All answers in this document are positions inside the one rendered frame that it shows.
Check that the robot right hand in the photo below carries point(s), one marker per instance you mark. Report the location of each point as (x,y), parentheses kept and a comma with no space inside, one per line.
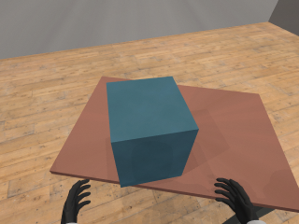
(239,200)

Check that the table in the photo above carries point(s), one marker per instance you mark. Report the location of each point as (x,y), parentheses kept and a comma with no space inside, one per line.
(236,140)

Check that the robot left hand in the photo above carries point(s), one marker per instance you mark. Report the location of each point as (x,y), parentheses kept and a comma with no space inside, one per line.
(72,205)

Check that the carton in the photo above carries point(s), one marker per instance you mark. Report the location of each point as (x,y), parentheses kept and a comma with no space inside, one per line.
(152,130)

